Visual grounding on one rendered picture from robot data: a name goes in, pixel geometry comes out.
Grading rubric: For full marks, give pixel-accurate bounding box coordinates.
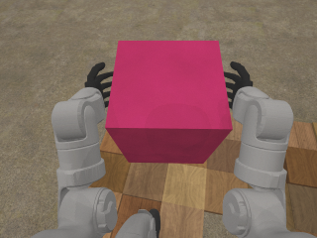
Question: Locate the left robot forearm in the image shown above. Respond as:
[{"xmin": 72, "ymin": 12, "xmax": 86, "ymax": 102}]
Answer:
[{"xmin": 52, "ymin": 87, "xmax": 106, "ymax": 226}]

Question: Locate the robot right upper arm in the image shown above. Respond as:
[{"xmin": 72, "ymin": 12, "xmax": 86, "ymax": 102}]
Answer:
[{"xmin": 222, "ymin": 187, "xmax": 317, "ymax": 238}]

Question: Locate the robot left shin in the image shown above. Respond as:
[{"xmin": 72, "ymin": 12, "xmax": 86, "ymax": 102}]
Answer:
[{"xmin": 138, "ymin": 209, "xmax": 157, "ymax": 238}]

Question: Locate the right robot hand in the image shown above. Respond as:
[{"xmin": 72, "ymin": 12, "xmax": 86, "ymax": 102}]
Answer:
[{"xmin": 224, "ymin": 61, "xmax": 253, "ymax": 110}]

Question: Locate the left robot foot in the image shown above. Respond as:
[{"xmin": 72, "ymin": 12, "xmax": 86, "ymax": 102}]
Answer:
[{"xmin": 149, "ymin": 208, "xmax": 160, "ymax": 238}]

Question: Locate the right robot forearm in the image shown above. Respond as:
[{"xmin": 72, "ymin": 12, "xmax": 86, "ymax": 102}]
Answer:
[{"xmin": 232, "ymin": 86, "xmax": 294, "ymax": 220}]

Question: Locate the carton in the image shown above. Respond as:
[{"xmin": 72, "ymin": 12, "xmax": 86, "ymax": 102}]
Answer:
[{"xmin": 105, "ymin": 41, "xmax": 233, "ymax": 164}]

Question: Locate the robot left upper arm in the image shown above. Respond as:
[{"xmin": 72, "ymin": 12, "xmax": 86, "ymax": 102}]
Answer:
[{"xmin": 30, "ymin": 186, "xmax": 118, "ymax": 238}]

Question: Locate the left robot hand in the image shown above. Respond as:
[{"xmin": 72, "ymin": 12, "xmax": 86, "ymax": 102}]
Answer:
[{"xmin": 84, "ymin": 61, "xmax": 114, "ymax": 108}]

